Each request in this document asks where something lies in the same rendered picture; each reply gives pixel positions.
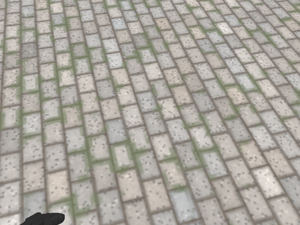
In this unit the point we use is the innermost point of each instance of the left robot hand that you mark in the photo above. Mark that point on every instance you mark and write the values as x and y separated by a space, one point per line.
44 219

